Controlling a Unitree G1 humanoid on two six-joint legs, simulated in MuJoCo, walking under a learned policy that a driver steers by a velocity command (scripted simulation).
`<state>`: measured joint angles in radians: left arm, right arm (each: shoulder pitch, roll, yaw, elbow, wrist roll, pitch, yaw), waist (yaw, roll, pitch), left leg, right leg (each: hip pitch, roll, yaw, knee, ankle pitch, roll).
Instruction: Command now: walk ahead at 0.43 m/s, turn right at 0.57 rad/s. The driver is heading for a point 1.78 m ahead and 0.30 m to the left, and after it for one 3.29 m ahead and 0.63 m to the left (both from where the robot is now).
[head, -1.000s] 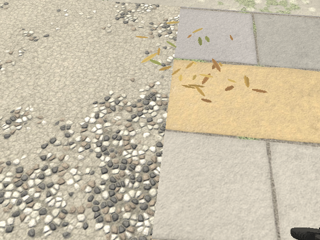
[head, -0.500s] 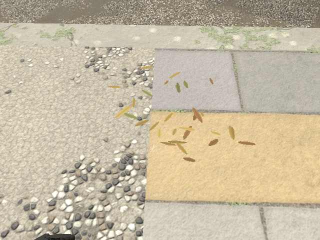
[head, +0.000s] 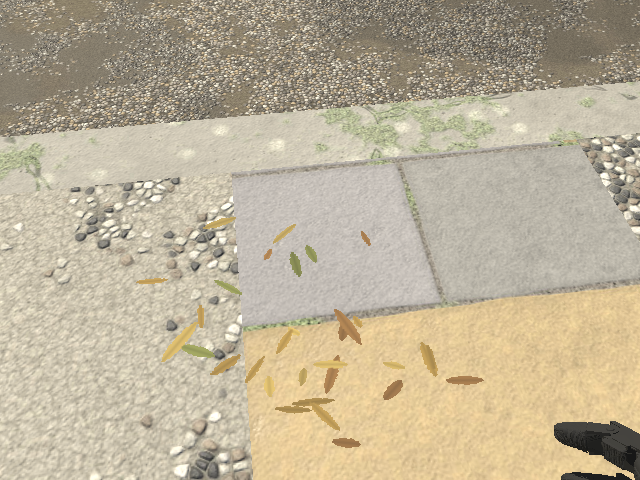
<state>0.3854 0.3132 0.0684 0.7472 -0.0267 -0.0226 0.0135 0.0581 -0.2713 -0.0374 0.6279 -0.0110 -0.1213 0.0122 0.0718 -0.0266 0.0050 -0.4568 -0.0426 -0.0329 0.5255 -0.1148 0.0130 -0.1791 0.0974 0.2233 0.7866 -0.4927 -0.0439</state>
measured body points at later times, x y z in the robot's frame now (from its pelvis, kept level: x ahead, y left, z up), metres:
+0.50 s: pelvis +0.14 -0.01 +0.01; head +0.18 -0.03 +0.46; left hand +0.36 +0.22 -0.06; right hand +0.22 -0.30 -0.11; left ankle +0.10 +0.12 -0.66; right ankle +0.20 -0.14 -0.72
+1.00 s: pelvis +0.15 +0.03 +0.02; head +0.18 +0.07 +0.47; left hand +0.23 +0.35 -0.10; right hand +0.36 -0.21 -0.06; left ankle +0.15 +0.11 -0.72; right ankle +0.21 -0.13 -0.65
